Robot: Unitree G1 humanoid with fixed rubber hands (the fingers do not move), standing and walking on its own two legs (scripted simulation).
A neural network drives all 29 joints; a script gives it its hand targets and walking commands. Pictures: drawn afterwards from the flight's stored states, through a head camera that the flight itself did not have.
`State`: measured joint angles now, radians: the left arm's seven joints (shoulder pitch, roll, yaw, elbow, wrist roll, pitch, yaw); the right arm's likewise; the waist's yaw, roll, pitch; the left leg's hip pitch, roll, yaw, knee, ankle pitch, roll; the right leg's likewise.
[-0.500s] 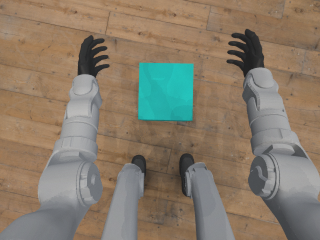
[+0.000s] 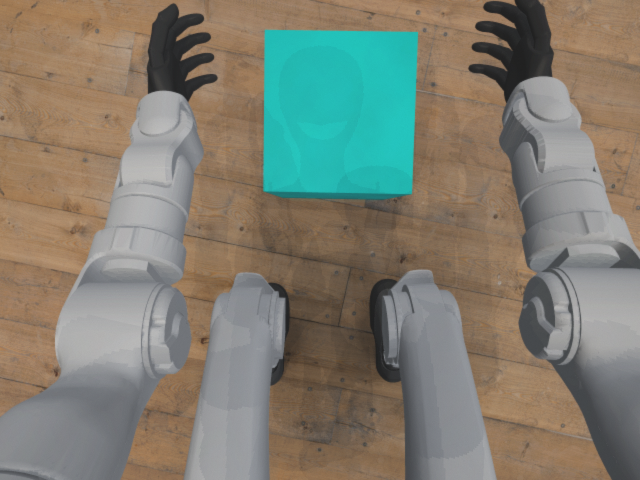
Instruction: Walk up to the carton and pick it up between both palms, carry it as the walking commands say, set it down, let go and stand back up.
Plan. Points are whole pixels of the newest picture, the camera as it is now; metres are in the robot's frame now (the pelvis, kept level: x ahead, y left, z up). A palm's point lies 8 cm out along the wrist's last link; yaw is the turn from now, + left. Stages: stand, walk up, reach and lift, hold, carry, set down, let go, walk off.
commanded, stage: reach and lift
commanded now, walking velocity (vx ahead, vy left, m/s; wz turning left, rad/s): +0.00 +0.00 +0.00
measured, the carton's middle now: (336, 132) +0.51 -0.02 -0.36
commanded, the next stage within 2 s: none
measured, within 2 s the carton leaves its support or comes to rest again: neither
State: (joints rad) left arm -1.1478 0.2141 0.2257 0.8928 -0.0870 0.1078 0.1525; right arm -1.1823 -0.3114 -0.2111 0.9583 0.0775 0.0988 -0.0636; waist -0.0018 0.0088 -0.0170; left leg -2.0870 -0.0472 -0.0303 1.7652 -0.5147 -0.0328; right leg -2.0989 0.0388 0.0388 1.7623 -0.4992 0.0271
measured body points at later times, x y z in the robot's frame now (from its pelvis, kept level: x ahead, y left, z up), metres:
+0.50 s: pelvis -0.01 +0.00 -0.10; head +0.35 -0.01 +0.16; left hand +0.52 +0.16 -0.28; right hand +0.52 -0.20 -0.28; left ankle +0.10 +0.12 -0.45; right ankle +0.10 -0.12 -0.45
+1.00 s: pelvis -0.02 +0.00 -0.12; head +0.35 -0.01 +0.14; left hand +0.52 +0.16 -0.31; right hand +0.52 -0.20 -0.30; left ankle +0.10 +0.12 -0.45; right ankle +0.10 -0.12 -0.45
